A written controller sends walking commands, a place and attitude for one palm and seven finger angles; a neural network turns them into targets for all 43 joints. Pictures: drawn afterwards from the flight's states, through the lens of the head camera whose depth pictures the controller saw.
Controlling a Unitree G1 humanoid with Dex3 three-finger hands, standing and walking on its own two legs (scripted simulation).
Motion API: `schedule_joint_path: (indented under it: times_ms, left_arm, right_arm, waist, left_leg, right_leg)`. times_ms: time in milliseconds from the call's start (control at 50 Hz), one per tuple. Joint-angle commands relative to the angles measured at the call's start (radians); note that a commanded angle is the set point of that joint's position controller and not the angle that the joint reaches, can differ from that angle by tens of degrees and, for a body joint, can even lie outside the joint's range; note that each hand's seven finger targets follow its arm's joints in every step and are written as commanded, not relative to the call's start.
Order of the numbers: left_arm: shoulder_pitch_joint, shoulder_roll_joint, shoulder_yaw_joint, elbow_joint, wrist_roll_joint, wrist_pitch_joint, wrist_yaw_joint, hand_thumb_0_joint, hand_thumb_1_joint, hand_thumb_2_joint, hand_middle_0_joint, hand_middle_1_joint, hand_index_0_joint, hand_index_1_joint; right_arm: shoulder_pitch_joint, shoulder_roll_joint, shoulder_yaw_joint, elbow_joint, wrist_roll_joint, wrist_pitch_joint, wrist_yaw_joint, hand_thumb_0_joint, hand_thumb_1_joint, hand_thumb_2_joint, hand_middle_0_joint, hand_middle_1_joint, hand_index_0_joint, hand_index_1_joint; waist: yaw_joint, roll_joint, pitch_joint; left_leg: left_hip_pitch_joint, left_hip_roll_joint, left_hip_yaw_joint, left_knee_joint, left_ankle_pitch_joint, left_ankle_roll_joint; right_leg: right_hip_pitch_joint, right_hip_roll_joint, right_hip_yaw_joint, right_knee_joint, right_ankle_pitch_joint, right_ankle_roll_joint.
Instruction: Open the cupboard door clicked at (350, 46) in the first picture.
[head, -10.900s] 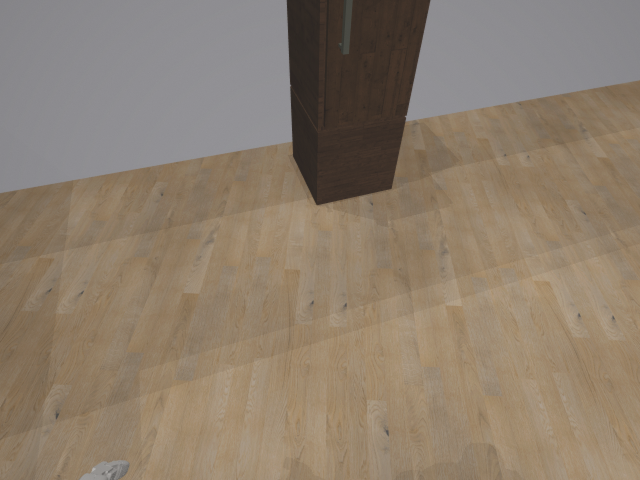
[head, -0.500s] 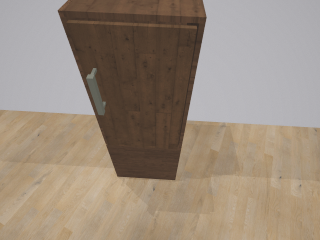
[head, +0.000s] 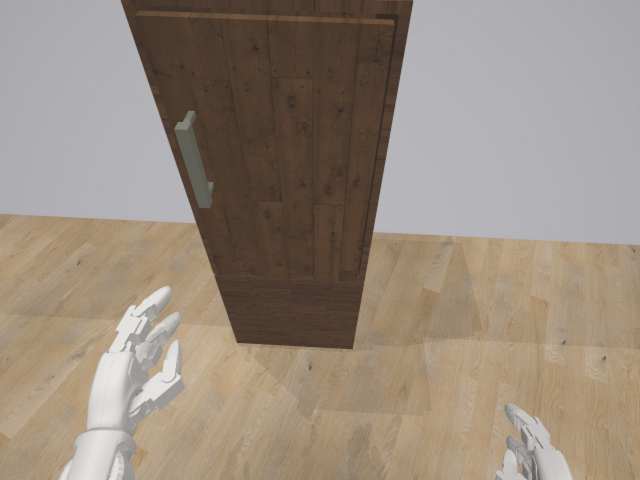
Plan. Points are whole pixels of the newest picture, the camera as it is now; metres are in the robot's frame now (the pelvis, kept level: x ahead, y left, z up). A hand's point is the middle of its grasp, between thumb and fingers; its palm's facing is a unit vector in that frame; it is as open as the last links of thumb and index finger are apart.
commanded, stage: raise the hand with hooked fingers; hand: left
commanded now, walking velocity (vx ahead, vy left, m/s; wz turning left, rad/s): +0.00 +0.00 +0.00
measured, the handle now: (198, 161) +0.59 +0.23 +0.06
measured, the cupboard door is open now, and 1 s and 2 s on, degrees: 0 0 0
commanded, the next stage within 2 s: move the hooked fingers beside the handle in 1.84 s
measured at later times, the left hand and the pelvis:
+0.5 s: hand (148, 397) +0.22 +0.21 +0.01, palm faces -0.07 -1.00 -0.06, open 10.6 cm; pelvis -0.02 +0.01 -0.05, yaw +1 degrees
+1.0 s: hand (110, 348) +0.26 +0.26 +0.05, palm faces +0.00 -1.00 -0.08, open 13.4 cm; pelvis +0.00 +0.01 -0.02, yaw +1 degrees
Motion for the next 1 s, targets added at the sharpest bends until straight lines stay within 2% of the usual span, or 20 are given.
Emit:
schedule_joint_path:
  times_ms: [0,20,60,80,120,160,180,200,240,280,380,420,480,580,620,680,720,780,920,980]
  left_arm:
    - [0.209,0.136,0.154,0.015,-0.073,-0.265,-0.264,0.000,0.573,0.760,-0.223,-0.510,-0.223,-0.510]
    - [0.197,0.141,0.158,-0.007,-0.087,-0.237,-0.286,0.000,0.550,0.750,-0.225,-0.525,-0.225,-0.525]
    - [0.105,0.144,0.148,-0.117,-0.119,-0.157,-0.292,0.000,0.503,0.730,-0.228,-0.555,-0.228,-0.555]
    - [0.041,0.157,0.148,-0.206,-0.136,-0.132,-0.282,0.000,0.480,0.720,-0.230,-0.570,-0.230,-0.570]
    - [-0.001,0.193,0.185,-0.326,-0.124,-0.109,-0.232,0.000,0.433,0.700,-0.233,-0.600,-0.233,-0.600]
    - [-0.076,0.195,0.168,-0.465,-0.097,-0.128,-0.187,0.000,0.387,0.680,-0.237,-0.630,-0.237,-0.630]
    - [-0.140,0.202,0.149,-0.535,-0.092,-0.142,-0.176,0.000,0.363,0.670,-0.238,-0.645,-0.238,-0.645]
    - [-0.129,0.191,0.139,-0.532,-0.079,-0.145,-0.175,0.000,0.340,0.660,-0.240,-0.660,-0.240,-0.660]
    - [-0.139,0.182,0.110,-0.493,-0.078,-0.138,-0.195,0.000,0.293,0.640,-0.243,-0.690,-0.243,-0.690]
    - [-0.159,0.193,0.103,-0.425,-0.091,-0.102,-0.233,0.000,0.247,0.620,-0.247,-0.720,-0.247,-0.720]
    - [-0.076,0.258,0.201,-0.319,-0.128,0.052,-0.281,0.000,0.130,0.570,-0.255,-0.795,-0.255,-0.795]
    - [-0.056,0.275,0.242,-0.358,-0.141,0.080,-0.268,0.000,0.083,0.550,-0.258,-0.825,-0.258,-0.825]
    - [-0.038,0.282,0.283,-0.331,-0.161,0.077,-0.238,0.000,0.013,0.520,-0.263,-0.870,-0.263,-0.870]
    - [-0.120,0.277,0.254,-0.309,-0.148,0.024,-0.226,0.000,-0.103,0.470,-0.272,-0.945,-0.272,-0.945]
    - [-0.117,0.295,0.265,-0.294,-0.144,0.011,-0.237,0.000,-0.150,0.450,-0.275,-0.975,-0.275,-0.975]
    - [-0.176,0.315,0.261,-0.285,-0.148,0.010,-0.257,0.000,-0.220,0.420,-0.280,-1.020,-0.280,-1.020]
    - [-0.183,0.344,0.296,-0.279,-0.154,0.008,-0.262,0.000,-0.267,0.400,-0.283,-1.050,-0.283,-1.050]
    - [-0.229,0.359,0.298,-0.283,-0.159,0.015,-0.268,0.000,-0.337,0.370,-0.288,-1.095,-0.288,-1.095]
    - [-0.270,0.384,0.330,-0.208,-0.170,0.050,-0.300,0.000,-0.500,0.300,-0.300,-1.200,-0.300,-1.200]
    - [-0.325,0.402,0.341,-0.154,-0.177,0.075,-0.319,0.000,-0.500,0.300,-0.300,-1.200,-0.300,-1.200]
  right_arm:
    - [-0.090,-0.126,-0.051,-0.278,0.005,-0.040,0.047,0.000,-0.900,-0.900,0.200,0.300,0.200,0.300]
    - [-0.104,-0.129,-0.050,-0.323,0.012,-0.023,0.043,0.000,-0.900,-0.900,0.200,0.300,0.200,0.300]
    - [-0.124,-0.129,-0.042,-0.397,0.029,0.007,0.026,0.000,-0.900,-0.900,0.200,0.300,0.200,0.300]
    - [-0.120,-0.130,-0.039,-0.429,0.028,0.015,0.016,0.000,-0.900,-0.900,0.200,0.300,0.200,0.300]
    - [-0.061,-0.113,-0.036,-0.427,0.023,0.028,0.003,0.000,-0.900,-0.900,0.200,0.300,0.200,0.300]
    - [-0.033,-0.103,-0.025,-0.411,0.011,0.037,-0.004,0.000,-0.900,-0.900,0.200,0.300,0.200,0.300]
    - [-0.020,-0.109,-0.015,-0.403,-0.001,0.041,-0.008,0.000,-0.900,-0.900,0.200,0.300,0.200,0.300]
    - [-0.019,-0.109,-0.014,-0.387,-0.003,0.041,-0.012,0.000,-0.900,-0.900,0.200,0.300,0.200,0.300]
    - [-0.017,-0.111,-0.002,-0.349,0.001,0.036,-0.015,0.000,-0.900,-0.900,0.200,0.300,0.200,0.300]
    - [-0.024,-0.127,0.009,-0.328,0.004,0.029,-0.024,0.000,-0.900,-0.900,0.200,0.300,0.200,0.300]
    - [-0.061,-0.124,0.018,-0.332,0.024,0.027,-0.035,0.000,-0.900,-0.900,0.200,0.300,0.200,0.300]
    - [-0.062,-0.113,0.020,-0.337,0.022,0.028,-0.032,0.000,-0.900,-0.900,0.200,0.300,0.200,0.300]
    - [-0.067,-0.103,0.023,-0.332,0.015,0.031,-0.030,0.000,-0.900,-0.900,0.200,0.300,0.200,0.300]
    - [-0.036,-0.125,0.025,-0.326,0.016,0.023,-0.029,0.000,-0.900,-0.900,0.200,0.300,0.200,0.300]
    - [-0.015,-0.133,0.021,-0.325,0.019,0.018,-0.032,0.000,-0.900,-0.900,0.200,0.300,0.200,0.300]
    - [-0.006,-0.146,0.023,-0.320,0.023,0.016,-0.039,0.000,-0.900,-0.900,0.200,0.300,0.200,0.300]
    - [0.003,-0.148,0.020,-0.313,0.025,0.016,-0.043,0.000,-0.900,-0.900,0.200,0.300,0.200,0.300]
    - [0.007,-0.151,0.026,-0.309,0.022,0.017,-0.045,0.000,-0.900,-0.900,0.200,0.300,0.200,0.300]
    - [0.012,-0.152,0.031,-0.298,0.024,0.030,-0.044,0.000,-0.900,-0.900,0.200,0.300,0.200,0.300]
    - [0.014,-0.158,0.038,-0.297,0.022,0.040,-0.047,0.000,-0.900,-0.900,0.200,0.300,0.200,0.300]
  waist:
    - [0.098,-0.071,-0.076]
    - [0.104,-0.074,-0.107]
    - [0.090,-0.077,-0.134]
    - [0.078,-0.045,-0.142]
    - [0.064,0.054,-0.209]
    - [0.037,0.099,-0.259]
    - [0.005,0.059,-0.272]
    - [0.007,0.090,-0.288]
    - [-0.019,0.132,-0.244]
    - [-0.032,0.106,-0.213]
    - [0.025,0.072,-0.257]
    - [0.042,0.058,-0.314]
    - [0.056,0.015,-0.257]
    - [0.026,0.036,-0.177]
    - [0.024,0.039,-0.202]
    - [0.013,0.058,-0.180]
    - [0.023,0.070,-0.216]
    - [0.024,0.113,-0.209]
    - [0.024,0.124,-0.213]
    - [0.016,0.090,-0.177]
  left_leg:
    - [-0.352,-0.072,0.019,0.124,0.077,0.007]
    - [-0.379,-0.079,0.030,0.139,0.051,0.016]
    - [-0.398,-0.086,0.029,0.147,-0.024,0.026]
    - [-0.404,-0.083,0.021,0.162,-0.033,0.032]
    - [-0.360,-0.062,0.004,0.177,0.049,0.032]
    - [-0.315,-0.044,-0.016,0.199,0.135,0.034]
    - [-0.311,-0.034,-0.034,0.220,0.158,0.039]
    - [-0.298,-0.029,-0.039,0.226,0.182,0.037]
    - [-0.306,-0.024,-0.049,0.235,0.172,0.034]
    - [-0.320,-0.022,-0.063,0.236,0.147,0.036]
    - [-0.321,-0.032,-0.068,0.156,0.131,0.030]
    - [-0.301,-0.035,-0.062,0.134,0.182,0.029]
    - [-0.311,-0.034,-0.066,0.109,0.201,0.022]
    - [-0.304,-0.034,-0.058,0.081,0.108,0.023]
    - [-0.279,-0.034,-0.053,0.070,0.113,0.025]
    - [-0.257,-0.032,-0.054,0.059,0.116,0.026]
    - [-0.229,-0.032,-0.054,0.049,0.154,0.026]
    - [-0.194,-0.031,-0.057,0.040,0.217,0.023]
    - [-0.135,-0.026,-0.049,0.016,0.312,0.018]
    - [-0.137,-0.025,-0.050,0.006,0.307,0.019]
  right_leg:
    - [0.032,0.025,0.058,0.064,-0.097,-0.054]
    - [0.031,0.024,0.074,0.068,-0.130,-0.048]
    - [0.009,0.027,0.098,0.040,-0.250,-0.034]
    - [-0.008,0.034,0.110,0.049,-0.285,-0.034]
    - [0.004,0.046,0.088,0.094,-0.166,-0.036]
    - [0.002,0.060,0.053,0.153,-0.011,-0.036]
    - [-0.023,0.074,0.032,0.186,0.028,-0.034]
    - [-0.031,0.073,0.028,0.195,0.057,-0.035]
    - [-0.068,0.075,0.012,0.191,0.046,-0.033]
    - [-0.084,0.085,-0.001,0.186,0.010,-0.035]
    - [0.028,0.079,-0.010,0.130,-0.035,-0.031]
    - [0.085,0.071,-0.016,0.121,0.020,-0.024]
    - [0.102,0.078,-0.026,0.110,0.026,-0.030]
    - [0.040,0.073,-0.019,0.068,-0.090,-0.029]
    - [0.055,0.069,-0.018,0.058,-0.077,-0.026]
    - [0.059,0.073,-0.017,0.047,-0.066,-0.028]
    - [0.097,0.072,-0.017,0.044,-0.017,-0.027]
    - [0.114,0.079,-0.026,0.051,0.057,-0.033]
    - [0.167,0.080,-0.027,0.025,0.177,-0.029]
    - [0.171,0.086,-0.030,0.012,0.183,-0.031]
